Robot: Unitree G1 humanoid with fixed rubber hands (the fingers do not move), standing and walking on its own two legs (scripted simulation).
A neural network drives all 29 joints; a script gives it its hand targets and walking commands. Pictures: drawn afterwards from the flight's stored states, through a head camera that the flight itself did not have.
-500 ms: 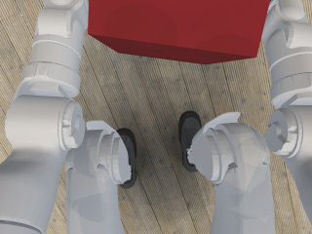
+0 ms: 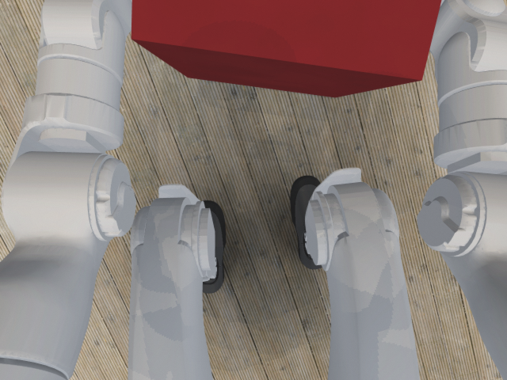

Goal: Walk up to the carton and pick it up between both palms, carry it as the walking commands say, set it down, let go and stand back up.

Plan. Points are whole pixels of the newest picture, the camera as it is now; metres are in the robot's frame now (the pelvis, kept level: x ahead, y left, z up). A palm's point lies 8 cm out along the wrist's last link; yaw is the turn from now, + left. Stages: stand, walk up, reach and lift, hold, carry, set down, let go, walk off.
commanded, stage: reach and lift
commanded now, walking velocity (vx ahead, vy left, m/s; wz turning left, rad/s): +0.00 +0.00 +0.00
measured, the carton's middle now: out of the picture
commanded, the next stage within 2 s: none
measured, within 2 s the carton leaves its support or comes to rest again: neither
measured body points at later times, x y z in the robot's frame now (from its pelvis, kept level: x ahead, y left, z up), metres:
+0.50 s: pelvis +0.00 +0.00 +0.06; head +0.37 -0.02 +0.31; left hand +0.59 +0.11 -0.08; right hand +0.53 -0.25 -0.08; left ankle +0.12 +0.11 -0.36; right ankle +0.15 -0.12 -0.36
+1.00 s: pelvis +0.00 +0.00 +0.10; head +0.30 -0.02 +0.44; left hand +0.57 +0.13 +0.03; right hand +0.51 -0.23 +0.03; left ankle +0.12 +0.11 -0.36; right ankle +0.15 -0.12 -0.36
